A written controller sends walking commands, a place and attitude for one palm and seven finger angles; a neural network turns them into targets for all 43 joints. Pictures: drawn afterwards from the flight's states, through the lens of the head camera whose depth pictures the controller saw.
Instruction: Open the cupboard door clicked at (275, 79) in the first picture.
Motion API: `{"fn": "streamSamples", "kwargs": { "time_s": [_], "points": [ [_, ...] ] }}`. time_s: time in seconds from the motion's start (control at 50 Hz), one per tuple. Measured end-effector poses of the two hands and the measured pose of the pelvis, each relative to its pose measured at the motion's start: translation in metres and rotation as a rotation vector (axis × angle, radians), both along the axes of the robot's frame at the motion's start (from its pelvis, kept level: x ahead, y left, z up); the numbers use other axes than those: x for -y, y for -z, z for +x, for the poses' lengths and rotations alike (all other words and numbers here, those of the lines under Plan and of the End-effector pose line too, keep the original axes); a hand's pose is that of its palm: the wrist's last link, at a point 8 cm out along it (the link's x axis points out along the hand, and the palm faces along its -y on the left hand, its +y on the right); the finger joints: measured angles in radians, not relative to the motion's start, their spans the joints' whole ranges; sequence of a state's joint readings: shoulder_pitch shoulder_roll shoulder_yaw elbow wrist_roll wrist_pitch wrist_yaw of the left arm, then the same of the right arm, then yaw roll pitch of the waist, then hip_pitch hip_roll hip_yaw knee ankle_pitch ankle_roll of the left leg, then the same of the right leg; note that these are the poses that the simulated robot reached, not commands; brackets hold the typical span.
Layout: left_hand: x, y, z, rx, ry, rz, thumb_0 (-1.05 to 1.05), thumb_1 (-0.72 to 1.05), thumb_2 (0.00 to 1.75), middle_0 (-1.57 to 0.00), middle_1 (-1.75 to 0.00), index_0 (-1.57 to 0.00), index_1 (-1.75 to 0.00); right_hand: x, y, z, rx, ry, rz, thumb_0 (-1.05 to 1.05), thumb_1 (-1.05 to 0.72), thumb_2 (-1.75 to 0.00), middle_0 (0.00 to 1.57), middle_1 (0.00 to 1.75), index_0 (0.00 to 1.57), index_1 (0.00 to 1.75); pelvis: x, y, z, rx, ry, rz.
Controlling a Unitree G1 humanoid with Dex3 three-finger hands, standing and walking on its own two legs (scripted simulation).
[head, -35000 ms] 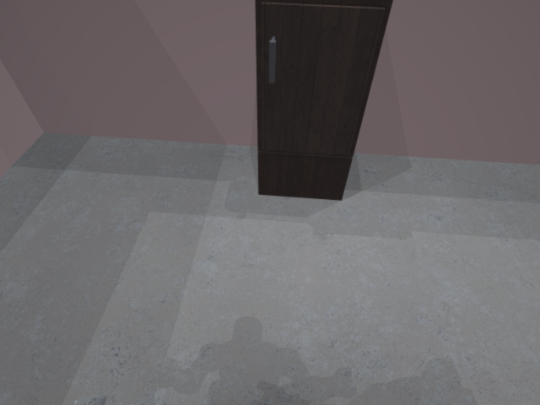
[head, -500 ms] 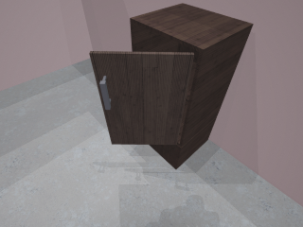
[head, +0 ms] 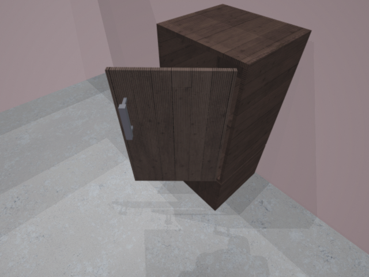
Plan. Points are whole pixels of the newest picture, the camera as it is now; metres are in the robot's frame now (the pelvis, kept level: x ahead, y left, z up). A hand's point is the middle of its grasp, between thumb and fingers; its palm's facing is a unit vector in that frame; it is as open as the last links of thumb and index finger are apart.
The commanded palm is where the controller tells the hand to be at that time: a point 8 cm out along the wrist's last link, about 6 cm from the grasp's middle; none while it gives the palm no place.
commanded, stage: shuffle to correct the standing spot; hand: left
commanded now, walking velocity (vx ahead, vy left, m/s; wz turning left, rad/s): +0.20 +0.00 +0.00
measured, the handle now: (127, 119) +0.60 +0.24 -0.03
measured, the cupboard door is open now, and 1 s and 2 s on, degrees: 47 47 47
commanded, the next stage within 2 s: come to a stop and stand still in 0.14 s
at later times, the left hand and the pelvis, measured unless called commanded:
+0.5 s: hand out of the picture +0.09 +0.17 -0.18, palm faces +0.04 -0.98 -0.20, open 7.3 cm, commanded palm none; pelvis +0.09 +0.00 -0.01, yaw -1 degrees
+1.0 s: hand out of the picture +0.08 +0.19 -0.17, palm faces +0.02 -0.98 -0.20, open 7.3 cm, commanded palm none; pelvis +0.06 +0.01 +0.00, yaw -1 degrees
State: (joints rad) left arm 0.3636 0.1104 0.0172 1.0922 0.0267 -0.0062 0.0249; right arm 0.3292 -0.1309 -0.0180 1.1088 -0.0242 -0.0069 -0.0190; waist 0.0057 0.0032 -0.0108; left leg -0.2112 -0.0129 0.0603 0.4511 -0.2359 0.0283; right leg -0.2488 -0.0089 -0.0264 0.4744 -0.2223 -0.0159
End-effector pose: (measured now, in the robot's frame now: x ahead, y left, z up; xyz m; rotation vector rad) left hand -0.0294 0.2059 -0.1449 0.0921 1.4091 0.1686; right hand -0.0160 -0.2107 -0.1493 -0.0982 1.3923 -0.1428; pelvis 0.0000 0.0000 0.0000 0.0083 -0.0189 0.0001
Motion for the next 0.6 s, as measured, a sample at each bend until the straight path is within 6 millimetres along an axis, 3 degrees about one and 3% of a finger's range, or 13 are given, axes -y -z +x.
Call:
{"fn": "streamSamples", "kwargs": {
  "time_s": [0.18,0.32,0.46,0.6],
  "points": [
    [-0.001,0.004,0.019,-0.019,-0.022,-0.005,0.00,0.91,0.89,-0.20,-0.30,-0.20,-0.30,0.003,0.005,0.013,-0.036,0.012,-0.008,0.00,-0.91,-0.90,0.19,0.30,0.20,0.30,0.001,0.006,0.032,-0.013,0.006,-0.007],
    [-0.007,0.014,0.036,-0.074,-0.036,-0.025,0.00,0.91,0.89,-0.20,-0.30,-0.20,-0.30,-0.005,0.004,0.047,-0.024,0.013,-0.032,0.00,-0.91,-0.90,0.19,0.30,0.20,0.30,-0.009,0.012,0.065,-0.014,0.015,-0.007],
    [-0.011,0.010,0.093,-0.038,0.012,0.011,0.01,0.91,0.89,-0.20,-0.30,-0.20,-0.30,-0.018,0.008,0.064,-0.051,0.035,-0.007,0.00,-0.91,-0.90,0.20,0.30,0.20,0.30,-0.007,0.009,0.086,0.005,0.017,0.008],
    [-0.025,-0.003,0.135,0.050,0.036,0.085,0.01,0.93,0.89,-0.20,-0.30,-0.20,-0.30,-0.010,0.010,0.083,-0.056,0.059,0.003,0.01,-0.91,-0.90,0.20,0.30,0.20,0.30,0.000,0.006,0.086,-0.017,0.012,0.013]
  ]
}}
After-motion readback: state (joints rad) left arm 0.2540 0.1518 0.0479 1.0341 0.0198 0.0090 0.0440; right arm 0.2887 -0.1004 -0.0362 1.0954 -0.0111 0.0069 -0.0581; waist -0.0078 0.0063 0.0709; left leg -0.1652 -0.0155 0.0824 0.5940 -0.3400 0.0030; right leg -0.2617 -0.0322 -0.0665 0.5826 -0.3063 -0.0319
